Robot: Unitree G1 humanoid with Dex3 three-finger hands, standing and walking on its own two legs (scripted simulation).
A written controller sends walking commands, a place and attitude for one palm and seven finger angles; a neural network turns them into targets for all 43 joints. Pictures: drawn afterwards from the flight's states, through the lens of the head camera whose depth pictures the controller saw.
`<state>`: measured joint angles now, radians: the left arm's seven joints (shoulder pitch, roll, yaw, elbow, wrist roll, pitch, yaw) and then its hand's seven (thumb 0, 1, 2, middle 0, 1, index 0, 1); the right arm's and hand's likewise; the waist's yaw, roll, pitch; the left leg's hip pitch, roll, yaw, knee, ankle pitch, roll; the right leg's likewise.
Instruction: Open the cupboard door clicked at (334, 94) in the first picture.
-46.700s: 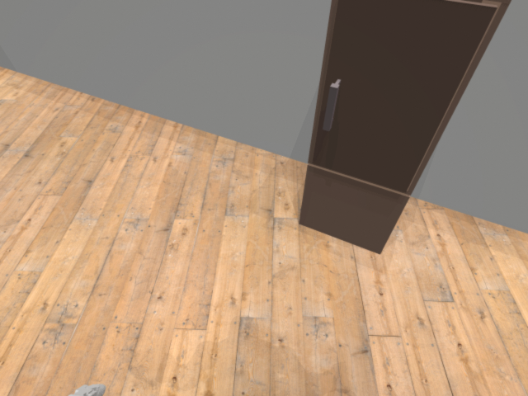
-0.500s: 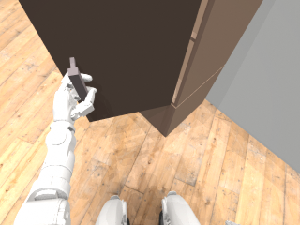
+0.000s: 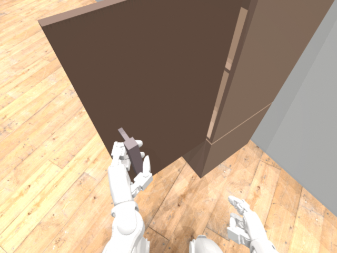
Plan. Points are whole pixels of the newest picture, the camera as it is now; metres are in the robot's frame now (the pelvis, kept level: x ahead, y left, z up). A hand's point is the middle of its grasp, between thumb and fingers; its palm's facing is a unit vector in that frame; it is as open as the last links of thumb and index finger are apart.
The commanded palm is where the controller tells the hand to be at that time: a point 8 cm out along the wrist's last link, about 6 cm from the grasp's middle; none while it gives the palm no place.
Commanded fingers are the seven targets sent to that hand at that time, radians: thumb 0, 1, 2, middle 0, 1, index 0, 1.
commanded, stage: pull the door open along its arc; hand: left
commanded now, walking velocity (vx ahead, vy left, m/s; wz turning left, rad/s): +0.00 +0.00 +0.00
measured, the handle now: (131, 153) +0.34 +0.11 +0.03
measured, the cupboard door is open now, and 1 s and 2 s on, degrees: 90 94 98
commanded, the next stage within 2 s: open thumb and fingers to let go in 0.22 s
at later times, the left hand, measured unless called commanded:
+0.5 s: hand (156, 182) +0.28 +0.04 +0.02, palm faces +0.34 -0.94 -0.05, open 7.0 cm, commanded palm +0.22 +0.09 +0.02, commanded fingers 0.00 0.20 0.60 -0.35 -1.27 -0.35 -1.27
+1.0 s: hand (150, 180) +0.28 +0.06 +0.02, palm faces +0.27 -0.96 -0.03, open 14.1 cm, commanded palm +0.23 +0.09 +0.02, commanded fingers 0.00 -0.50 0.30 -0.19 -0.55 -0.19 -0.55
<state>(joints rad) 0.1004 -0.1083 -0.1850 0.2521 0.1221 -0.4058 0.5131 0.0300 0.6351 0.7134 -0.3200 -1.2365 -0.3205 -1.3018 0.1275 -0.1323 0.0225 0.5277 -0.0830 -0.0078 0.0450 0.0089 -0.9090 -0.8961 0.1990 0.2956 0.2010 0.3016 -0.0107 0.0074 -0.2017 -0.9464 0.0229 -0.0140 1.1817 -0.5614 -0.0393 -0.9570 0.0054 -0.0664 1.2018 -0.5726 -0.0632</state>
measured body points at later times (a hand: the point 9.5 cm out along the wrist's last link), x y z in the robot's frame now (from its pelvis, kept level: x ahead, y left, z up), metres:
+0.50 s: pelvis -0.01 -0.03 -0.01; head +0.07 -0.06 +0.43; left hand +0.25 +0.09 +0.03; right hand +0.18 -0.25 -0.12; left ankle +0.00 +0.15 -0.64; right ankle +0.00 -0.08 -0.64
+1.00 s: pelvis -0.02 +0.01 -0.01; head +0.05 +0.00 +0.44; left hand +0.26 +0.11 +0.03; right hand +0.16 -0.21 -0.11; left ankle +0.00 +0.15 -0.64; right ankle +0.00 -0.08 -0.64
